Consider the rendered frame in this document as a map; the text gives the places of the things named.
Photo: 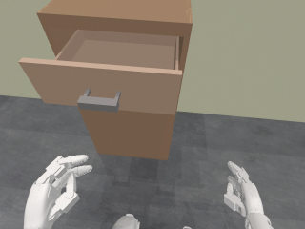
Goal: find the right robot forearm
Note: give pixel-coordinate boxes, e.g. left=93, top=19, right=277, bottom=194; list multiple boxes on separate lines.
left=244, top=213, right=274, bottom=229

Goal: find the drawer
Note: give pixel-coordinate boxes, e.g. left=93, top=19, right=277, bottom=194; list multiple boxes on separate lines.
left=18, top=30, right=182, bottom=115

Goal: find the robot left thigh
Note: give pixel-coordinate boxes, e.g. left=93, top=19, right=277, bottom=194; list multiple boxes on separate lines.
left=112, top=216, right=140, bottom=229

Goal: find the left robot hand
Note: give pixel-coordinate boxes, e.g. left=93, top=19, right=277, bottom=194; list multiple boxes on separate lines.
left=23, top=155, right=92, bottom=229

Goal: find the right robot hand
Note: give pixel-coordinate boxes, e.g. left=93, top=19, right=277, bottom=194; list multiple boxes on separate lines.
left=224, top=161, right=264, bottom=218

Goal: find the cabinet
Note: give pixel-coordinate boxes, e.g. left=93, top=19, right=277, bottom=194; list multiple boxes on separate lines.
left=36, top=0, right=193, bottom=160

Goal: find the handle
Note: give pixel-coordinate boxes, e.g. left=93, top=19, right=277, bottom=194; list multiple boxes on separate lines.
left=77, top=88, right=121, bottom=113

